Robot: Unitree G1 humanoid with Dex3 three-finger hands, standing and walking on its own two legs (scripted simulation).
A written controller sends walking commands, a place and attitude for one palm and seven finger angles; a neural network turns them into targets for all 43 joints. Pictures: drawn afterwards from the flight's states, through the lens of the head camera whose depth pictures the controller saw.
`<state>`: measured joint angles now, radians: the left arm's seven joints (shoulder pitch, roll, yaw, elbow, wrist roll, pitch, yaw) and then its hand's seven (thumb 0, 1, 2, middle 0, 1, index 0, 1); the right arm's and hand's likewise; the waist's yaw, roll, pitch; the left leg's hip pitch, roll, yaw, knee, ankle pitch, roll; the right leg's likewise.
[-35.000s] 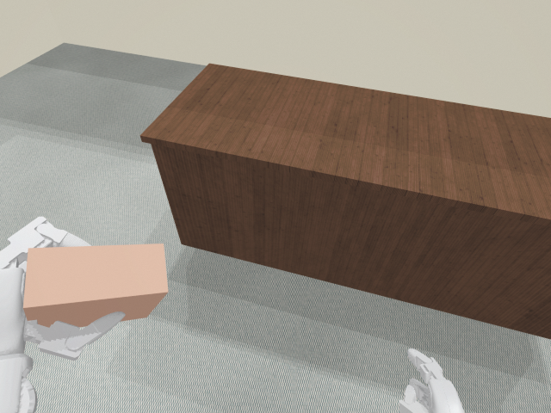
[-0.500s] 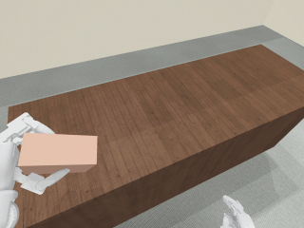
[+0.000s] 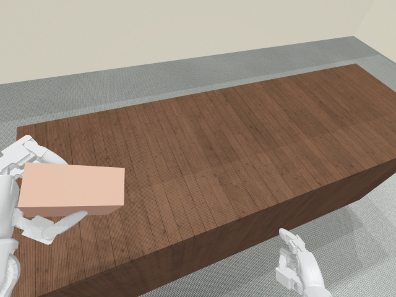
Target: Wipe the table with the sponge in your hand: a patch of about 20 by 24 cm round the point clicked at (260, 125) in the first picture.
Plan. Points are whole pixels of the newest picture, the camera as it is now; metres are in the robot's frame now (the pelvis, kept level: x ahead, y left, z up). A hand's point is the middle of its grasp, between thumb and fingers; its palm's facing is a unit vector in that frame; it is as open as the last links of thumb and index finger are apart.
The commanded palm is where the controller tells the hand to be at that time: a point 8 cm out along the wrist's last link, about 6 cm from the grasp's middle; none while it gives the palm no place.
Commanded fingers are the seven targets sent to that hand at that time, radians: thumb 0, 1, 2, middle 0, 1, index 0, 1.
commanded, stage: look again from close up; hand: left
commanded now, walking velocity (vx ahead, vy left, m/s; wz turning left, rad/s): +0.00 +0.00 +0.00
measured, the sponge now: (88, 193) +0.24 +0.21 +0.12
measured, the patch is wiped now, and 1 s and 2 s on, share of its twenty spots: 0.00 0.00 0.00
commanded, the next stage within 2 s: come to a stop and stand still in 0.28 s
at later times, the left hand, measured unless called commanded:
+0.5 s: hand (67, 199) +0.21 +0.22 +0.15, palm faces +0.33 -0.86 -0.38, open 10.0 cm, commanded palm +0.15 +0.26 +0.17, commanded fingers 0.00 0.10 1.30 -1.20 -1.60 -1.20 -1.60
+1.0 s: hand (67, 195) +0.22 +0.23 +0.15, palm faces +0.31 -0.86 -0.41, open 10.0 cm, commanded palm +0.16 +0.26 +0.17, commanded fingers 0.00 0.10 1.30 -1.20 -1.60 -1.20 -1.60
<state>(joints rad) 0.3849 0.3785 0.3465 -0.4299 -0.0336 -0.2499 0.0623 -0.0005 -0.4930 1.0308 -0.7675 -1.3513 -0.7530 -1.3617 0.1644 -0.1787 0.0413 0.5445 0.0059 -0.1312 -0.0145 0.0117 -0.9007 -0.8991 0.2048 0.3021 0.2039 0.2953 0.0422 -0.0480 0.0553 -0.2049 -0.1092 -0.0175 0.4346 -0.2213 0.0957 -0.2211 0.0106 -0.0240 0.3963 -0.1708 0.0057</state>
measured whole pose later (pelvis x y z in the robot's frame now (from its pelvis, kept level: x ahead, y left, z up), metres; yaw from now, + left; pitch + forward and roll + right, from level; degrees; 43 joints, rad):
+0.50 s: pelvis -0.01 -0.02 +0.00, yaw +0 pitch -1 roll -1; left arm 0.43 0.36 0.33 -0.43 -0.03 -0.24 0.08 0.00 -0.49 1.03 -0.77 -1.35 -0.75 -1.36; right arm 0.22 -0.21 0.02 0.59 0.01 -0.13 -0.04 0.01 -0.90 -0.90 0.20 0.30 0.20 0.30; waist 0.01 -0.02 0.04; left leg -0.21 -0.08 -0.02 0.43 -0.21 0.08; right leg -0.21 0.04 -0.03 0.36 -0.14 -0.02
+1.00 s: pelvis +0.00 -0.02 +0.00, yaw +1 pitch +0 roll -1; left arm 0.40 0.41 0.35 -0.39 -0.04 -0.31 0.04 0.00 -0.50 1.03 -0.77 -1.35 -0.76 -1.36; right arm 0.24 -0.19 0.03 0.61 0.01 -0.19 -0.02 0.01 -0.90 -0.90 0.20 0.30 0.20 0.30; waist 0.03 -0.04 0.06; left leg -0.22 -0.09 -0.03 0.46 -0.23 0.08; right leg -0.24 0.03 -0.04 0.42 -0.18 -0.02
